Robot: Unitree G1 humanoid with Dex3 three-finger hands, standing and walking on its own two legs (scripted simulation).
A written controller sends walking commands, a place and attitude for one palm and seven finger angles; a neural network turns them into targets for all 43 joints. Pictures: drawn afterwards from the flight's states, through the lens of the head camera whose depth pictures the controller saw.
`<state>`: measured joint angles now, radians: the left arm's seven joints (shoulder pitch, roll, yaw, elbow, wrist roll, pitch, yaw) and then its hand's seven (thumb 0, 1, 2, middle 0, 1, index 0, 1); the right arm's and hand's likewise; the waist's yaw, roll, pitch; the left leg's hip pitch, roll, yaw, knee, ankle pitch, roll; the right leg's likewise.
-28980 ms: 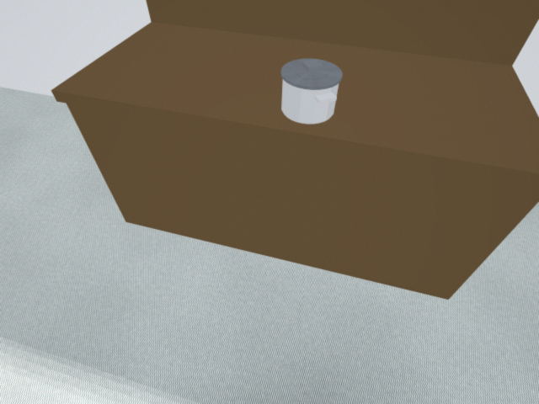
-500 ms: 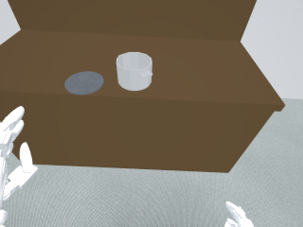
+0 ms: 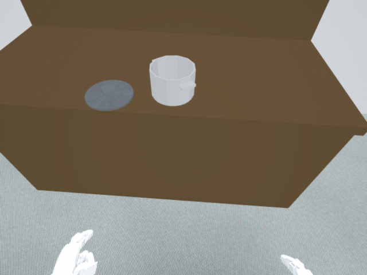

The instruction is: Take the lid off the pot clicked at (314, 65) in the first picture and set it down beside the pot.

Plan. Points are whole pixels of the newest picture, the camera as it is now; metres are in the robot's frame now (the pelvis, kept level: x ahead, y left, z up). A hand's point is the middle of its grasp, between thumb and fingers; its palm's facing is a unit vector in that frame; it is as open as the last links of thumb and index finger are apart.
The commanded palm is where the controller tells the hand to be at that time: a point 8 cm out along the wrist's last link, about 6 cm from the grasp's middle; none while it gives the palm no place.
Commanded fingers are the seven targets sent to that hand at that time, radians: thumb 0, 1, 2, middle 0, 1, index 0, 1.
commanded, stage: stop stepping back and stand still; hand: left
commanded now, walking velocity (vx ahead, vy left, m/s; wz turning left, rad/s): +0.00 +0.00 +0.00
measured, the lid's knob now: (108, 89) +0.70 +0.30 -0.01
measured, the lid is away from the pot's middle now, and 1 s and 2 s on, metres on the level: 0.23 0.23 0.23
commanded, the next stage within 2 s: let the arm hang, fingers relaxed in 0.40 s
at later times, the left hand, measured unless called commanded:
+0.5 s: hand out of the picture +0.00 +0.18 -0.16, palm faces +0.03 -0.98 -0.22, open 7.3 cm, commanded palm none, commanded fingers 0.00 0.90 0.90 -0.20 -0.30 -0.20 -0.30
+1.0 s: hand out of the picture +0.05 +0.16 -0.17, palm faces +0.04 -0.98 -0.19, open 7.3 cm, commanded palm none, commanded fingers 0.00 0.90 0.90 -0.20 -0.30 -0.20 -0.30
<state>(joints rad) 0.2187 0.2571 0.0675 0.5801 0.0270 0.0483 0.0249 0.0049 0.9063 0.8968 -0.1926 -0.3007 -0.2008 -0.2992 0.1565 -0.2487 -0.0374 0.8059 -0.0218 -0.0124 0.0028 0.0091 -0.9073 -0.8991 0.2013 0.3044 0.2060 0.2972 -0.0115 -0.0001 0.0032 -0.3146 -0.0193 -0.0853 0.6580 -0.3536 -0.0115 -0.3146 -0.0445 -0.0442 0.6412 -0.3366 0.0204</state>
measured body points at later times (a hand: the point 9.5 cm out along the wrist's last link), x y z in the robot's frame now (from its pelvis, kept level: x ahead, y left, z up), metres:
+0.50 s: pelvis +0.01 -0.01 +0.01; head +0.05 +0.00 +0.46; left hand +0.00 +0.23 -0.15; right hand -0.01 -0.21 -0.15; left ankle +0.00 +0.13 -0.72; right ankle +0.00 -0.13 -0.72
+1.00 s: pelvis +0.02 -0.02 +0.01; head +0.04 -0.01 +0.46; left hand +0.05 +0.21 -0.15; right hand +0.01 -0.23 -0.14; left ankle +0.00 +0.13 -0.72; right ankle +0.00 -0.13 -0.72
